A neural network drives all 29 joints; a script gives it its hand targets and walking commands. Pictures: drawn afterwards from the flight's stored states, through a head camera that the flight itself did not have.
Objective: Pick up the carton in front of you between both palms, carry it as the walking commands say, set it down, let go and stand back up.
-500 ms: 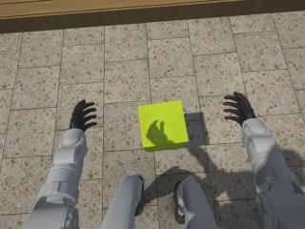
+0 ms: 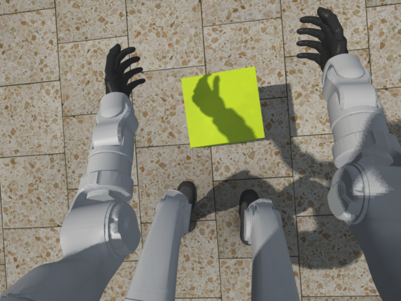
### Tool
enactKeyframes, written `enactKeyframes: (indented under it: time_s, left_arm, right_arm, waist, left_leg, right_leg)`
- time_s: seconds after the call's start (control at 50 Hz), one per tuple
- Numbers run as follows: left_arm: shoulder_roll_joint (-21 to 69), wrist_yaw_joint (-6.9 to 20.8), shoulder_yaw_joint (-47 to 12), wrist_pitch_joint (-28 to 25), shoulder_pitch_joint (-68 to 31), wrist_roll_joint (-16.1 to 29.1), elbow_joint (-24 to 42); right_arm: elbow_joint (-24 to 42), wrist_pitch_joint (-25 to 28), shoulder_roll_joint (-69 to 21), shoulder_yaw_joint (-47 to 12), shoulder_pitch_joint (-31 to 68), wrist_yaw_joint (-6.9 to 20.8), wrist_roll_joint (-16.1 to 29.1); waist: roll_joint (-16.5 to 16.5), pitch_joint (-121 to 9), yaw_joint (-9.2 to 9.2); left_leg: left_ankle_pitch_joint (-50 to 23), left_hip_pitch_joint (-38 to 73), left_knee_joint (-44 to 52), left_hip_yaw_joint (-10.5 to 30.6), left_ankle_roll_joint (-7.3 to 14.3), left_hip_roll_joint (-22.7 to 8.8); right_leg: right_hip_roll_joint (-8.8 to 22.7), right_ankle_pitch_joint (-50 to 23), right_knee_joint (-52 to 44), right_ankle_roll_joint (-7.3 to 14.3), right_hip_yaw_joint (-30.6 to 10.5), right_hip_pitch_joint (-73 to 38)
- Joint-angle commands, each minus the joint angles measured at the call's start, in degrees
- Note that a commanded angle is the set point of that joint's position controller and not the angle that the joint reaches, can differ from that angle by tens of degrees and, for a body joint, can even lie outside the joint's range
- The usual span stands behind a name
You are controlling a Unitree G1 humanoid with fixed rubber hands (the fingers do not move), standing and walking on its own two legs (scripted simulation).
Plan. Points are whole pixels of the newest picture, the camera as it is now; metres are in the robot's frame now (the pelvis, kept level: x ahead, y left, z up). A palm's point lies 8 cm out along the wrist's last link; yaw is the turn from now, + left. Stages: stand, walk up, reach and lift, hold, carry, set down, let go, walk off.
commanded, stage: reach and lift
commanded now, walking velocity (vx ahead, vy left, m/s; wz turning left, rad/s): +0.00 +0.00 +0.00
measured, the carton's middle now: (222, 113) +0.48 +0.01 -0.50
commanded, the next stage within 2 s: none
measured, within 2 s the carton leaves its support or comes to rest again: leaves its support in 1.50 s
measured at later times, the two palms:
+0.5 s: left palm (152, 114) +0.44 +0.21 -0.36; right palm (290, 97) +0.51 -0.17 -0.36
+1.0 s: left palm (162, 113) +0.46 +0.19 -0.42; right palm (280, 103) +0.50 -0.16 -0.43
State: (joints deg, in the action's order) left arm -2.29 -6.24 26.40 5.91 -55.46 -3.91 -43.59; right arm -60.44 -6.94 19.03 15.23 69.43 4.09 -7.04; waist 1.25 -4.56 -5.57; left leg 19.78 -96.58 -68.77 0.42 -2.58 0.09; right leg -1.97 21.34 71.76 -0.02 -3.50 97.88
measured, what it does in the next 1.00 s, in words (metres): lowers itself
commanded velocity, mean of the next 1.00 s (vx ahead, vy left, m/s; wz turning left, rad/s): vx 0.00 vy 0.00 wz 0.00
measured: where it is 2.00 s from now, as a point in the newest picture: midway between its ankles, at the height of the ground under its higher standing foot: (214, 222)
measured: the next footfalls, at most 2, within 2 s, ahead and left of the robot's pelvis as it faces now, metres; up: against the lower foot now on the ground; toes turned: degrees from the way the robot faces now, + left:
none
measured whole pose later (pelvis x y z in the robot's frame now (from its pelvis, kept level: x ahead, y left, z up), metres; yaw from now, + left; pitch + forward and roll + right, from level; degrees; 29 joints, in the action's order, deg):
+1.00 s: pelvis -0.04 +0.01 -0.25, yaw +3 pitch +39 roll +4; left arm -13.0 -10.1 8.0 -1.0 -74.6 16.7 -63.5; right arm -67.9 -0.8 25.6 -3.9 80.8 -3.2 12.3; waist -2.5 15.5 -3.4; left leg 30.4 -131.6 -122.2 0.7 -4.1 3.1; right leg -1.3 33.3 125.9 -0.8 -3.4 132.1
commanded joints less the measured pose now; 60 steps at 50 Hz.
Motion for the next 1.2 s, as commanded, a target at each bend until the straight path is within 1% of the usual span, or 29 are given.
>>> enactKeyframes:
  time_s: [0.0, 0.06, 0.1, 0.16, 0.2, 0.26, 0.32, 0.38, 0.42, 0.46, 0.5, 0.58, 0.64, 0.66, 0.68, 0.7, 0.74, 0.78, 0.84, 0.9, 0.96, 1.04, 1.08, 1.16, 1.18]
  left_arm:
    - [-5.1, 0.5, 0.4, -3.1, -5.1, 0.0, 2.7]
    - [-6.0, 0.4, -0.8, -4.5, -4.6, 1.8, 1.5]
    - [-7.0, 0.1, -2.5, -5.1, -5.0, 3.7, 1.6]
    - [-9.1, -0.8, -5.7, -5.5, -6.0, 7.3, 2.9]
    - [-10.7, -1.5, -7.7, -5.3, -7.4, 9.6, 4.0]
    - [-12.1, -2.5, -10.1, -4.7, -10.3, 12.4, 5.4]
    - [-13.2, -3.4, -11.3, -3.4, -14.1, 14.1, 5.6]
    - [-13.9, -4.0, -11.6, -2.3, -18.8, 14.6, 2.6]
    - [-14.1, -4.1, -11.7, -2.1, -22.0, 14.6, -0.4]
    - [-14.3, -4.2, -11.7, -2.2, -24.5, 14.6, -3.7]
    - [-14.4, -4.1, -11.7, -2.6, -26.5, 14.6, -6.8]
    - [-15.3, -3.9, -12.4, -4.1, -30.1, 14.8, -11.1]
    - [-16.8, -4.1, -13.3, -5.6, -32.4, 15.9, -11.3]
    - [-16.3, -4.3, -14.0, -6.0, -32.7, 17.1, -10.4]
    - [-14.9, -4.2, -15.5, -6.4, -33.3, 19.0, -10.3]
    - [-13.9, -3.7, -17.1, -6.4, -33.1, 20.4, -12.7]
    - [-13.6, -3.2, -18.3, -6.5, -31.5, 21.4, -14.9]
    - [-14.0, -3.3, -18.5, -7.1, -29.7, 21.7, -14.5]
    - [-14.1, -3.8, -18.6, -7.8, -26.6, 21.8, -14.1]
    - [-14.2, -4.1, -17.8, -7.8, -25.2, 21.1, -15.8]
    - [-14.1, -4.0, -17.2, -7.9, -25.8, 20.1, -15.7]
    - [-13.5, -3.9, -17.5, -8.0, -27.8, 19.8, -15.3]
    - [-12.3, -3.9, -18.6, -8.0, -29.2, 20.2, -14.8]
    - [-7.4, -3.9, -21.5, -8.1, -32.9, 21.4, -14.4]
    - [-6.4, -4.0, -21.5, -8.1, -33.5, 21.2, -14.8]
  right_arm:
    - [4.4, 2.2, 2.6, -0.1, 8.1, -1.4, 0.2]
    - [5.2, 3.3, 2.6, -1.6, 6.7, -2.7, 1.8]
    - [6.6, 3.9, 3.8, -2.9, 7.0, -3.5, 3.4]
    - [9.6, 4.5, 6.8, -6.1, 9.0, -4.7, 7.0]
    - [11.4, 4.6, 8.7, -8.4, 10.8, -5.2, 9.6]
    - [13.0, 4.1, 10.5, -10.8, 13.8, -5.5, 12.6]
    - [12.5, 3.1, 12.2, -12.0, 17.5, -5.5, 14.4]
    - [8.0, 2.3, 13.1, -13.0, 21.4, -5.4, 15.8]
    - [4.1, 2.2, 13.5, -13.6, 23.9, -5.3, 16.5]
    - [0.3, 2.4, 13.7, -14.2, 25.7, -5.2, 16.9]
    - [-2.9, 2.9, 13.9, -14.6, 27.1, -5.1, 17.0]
    - [-6.6, 4.5, 14.6, -15.1, 30.0, -5.4, 17.1]
    - [-5.7, 5.7, 15.8, -16.1, 32.7, -6.1, 17.9]
    - [-4.6, 6.1, 16.3, -16.5, 33.3, -6.5, 18.3]
    - [-3.1, 6.6, 16.4, -17.2, 34.3, -6.8, 18.5]
    - [-3.2, 6.7, 15.9, -17.7, 34.4, -7.0, 18.5]
    - [-2.8, 6.9, 15.2, -17.8, 32.7, -7.2, 18.2]
    - [-1.9, 7.3, 14.3, -17.4, 30.5, -7.3, 18.1]
    - [-0.4, 7.6, 12.5, -18.4, 27.8, -7.6, 19.0]
    - [-1.5, 7.3, 11.0, -18.9, 26.4, -7.4, 19.5]
    - [-2.5, 7.1, 10.1, -18.6, 25.9, -7.2, 19.4]
    - [-4.2, 7.3, 10.1, -18.0, 26.4, -7.3, 18.9]
    - [-4.6, 7.4, 9.3, -18.4, 27.3, -7.4, 19.0]
    - [-4.6, 7.8, 5.2, -20.6, 30.4, -7.4, 19.8]
    - [-4.9, 7.9, 4.5, -20.7, 31.1, -7.5, 19.5]
  waist:
    - [6.7, -49.4, -0.69]
    - [6.2, -51.1, -0.21]
    - [6.0, -54.3, 0.17]
    - [6.4, -61.5, 0.66]
    - [7.0, -65.6, 0.7]
    - [7.6, -67.4, 0.51]
    - [7.9, -65.4, 0.2]
    - [7.1, -57.9, -0.23]
    - [6.4, -53.1, -0.45]
    - [5.7, -49.3, -0.43]
    - [4.9, -46.1, -0.27]
    - [3.4, -42.5, 0.29]
    - [3.4, -45.7, 0.41]
    - [3.5, -47.4, 0.54]
    - [4.4, -47.9, 1.45]
    - [5.4, -46.9, 2.74]
    - [5.7, -46.2, 3.75]
    - [5.9, -47.6, 3.78]
    - [6.5, -50.3, 2.8]
    - [6.7, -46.6, 1.57]
    - [5.9, -43.2, 1.32]
    - [4.5, -41.3, 2.11]
    - [4.0, -41.2, 2.68]
    - [3.3, -41.8, 3.65]
    - [3.3, -41.5, 3.8]
  left_leg:
    - [-17.2, 11.6, -4.1, -5.7, -2.3, 4.2]
    - [-19.3, 7.5, -10.2, -5.3, -2.6, 4.2]
    - [-21.3, 6.2, -14.2, -5.1, -2.7, 4.3]
    - [-24.1, 6.6, -20.0, -5.0, -2.9, 4.3]
    - [-24.2, 6.9, -23.4, -5.3, -2.8, 4.3]
    - [-20.5, 5.9, -27.5, -5.8, -2.8, 4.0]
    - [-13.8, 4.1, -30.5, -6.4, -2.7, 3.5]
    - [-5.7, 1.5, -32.8, -6.5, -2.5, 2.8]
    - [-2.0, 0.3, -34.3, -6.4, -2.2, 2.3]
    - [0.2, -0.4, -36.0, -6.0, -2.0, 1.9]
    - [1.1, -0.8, -37.6, -5.7, -1.8, 1.6]
    - [-0.1, -1.0, -41.0, -4.9, -1.8, 1.3]
    - [-3.8, 0.4, -43.7, -4.8, -1.9, 1.2]
    - [-4.8, 0.8, -44.2, -5.1, -2.0, 1.5]
    - [-5.4, -0.2, -44.4, -5.1, -2.0, 1.8]
    - [-6.5, -1.2, -44.9, -4.8, -2.0, 1.9]
    - [-8.6, -2.3, -46.1, -4.5, -2.0, 2.3]
    - [-10.6, -2.5, -46.8, -4.5, -1.9, 2.7]
    - [-12.6, -2.1, -47.2, -5.0, -1.8, 3.1]
    - [-10.2, -4.8, -46.7, -5.3, -1.6, 3.1]
    - [-8.0, -6.0, -46.4, -5.2, -1.5, 3.0]
    - [-6.1, -5.7, -45.9, -4.8, -1.6, 2.8]
    - [-5.4, -5.0, -45.6, -4.6, -1.6, 3.0]
    - [-4.7, -3.2, -45.2, -4.0, -1.7, 4.0]
    - [-4.3, -3.2, -45.1, -4.0, -1.7, 4.3]
  right_leg:
    - [-1.6, -23.5, 2.6, -1.6, 1.0, -29.5]
    - [-1.5, -25.1, 8.7, -1.6, 0.9, -23.7]
    - [-1.6, -26.5, 12.8, -1.5, 1.1, -21.6]
    - [-1.5, -28.6, 18.8, -1.7, 1.5, -21.9]
    - [-1.3, -27.8, 22.3, -1.8, 2.0, -22.2]
    - [-1.1, -22.9, 26.3, -1.7, 2.8, -21.2]
    - [-0.8, -14.5, 28.8, -1.5, 3.5, -18.1]
    - [0.0, -4.2, 30.4, -1.2, 3.5, -11.3]
    - [0.6, 0.9, 31.5, -1.0, 3.2, -6.7]
    - [1.2, 3.9, 32.8, -0.9, 2.9, -3.1]
    - [1.6, 5.4, 34.2, -0.7, 2.6, -0.2]
    - [2.0, 4.8, 37.4, -0.3, 1.8, 3.0]
    - [2.2, 1.1, 40.2, -0.4, 1.6, 0.7]
    - [2.2, 0.3, 40.8, -0.3, 1.6, -0.8]
    - [2.2, -0.5, 41.1, -0.2, 1.8, -1.2]
    - [2.3, -2.2, 41.4, -0.3, 1.9, -1.3]
    - [2.3, -5.7, 42.3, -0.6, 1.7, -2.6]
    - [2.1, -8.6, 43.3, -0.8, 1.7, -4.2]
    - [1.8, -11.7, 43.9, -1.0, 1.8, -7.2]
    - [1.7, -9.2, 43.4, -1.2, 1.6, -5.1]
    - [1.6, -6.4, 42.6, -1.0, 1.3, -1.8]
    - [1.5, -3.7, 41.7, -0.8, 1.3, 0.9]
    - [1.5, -2.7, 41.3, -0.6, 1.3, 1.5]
    - [1.1, -1.5, 40.7, -0.3, 1.4, 1.6]
    - [0.9, -1.1, 40.5, -0.2, 1.4, 1.5]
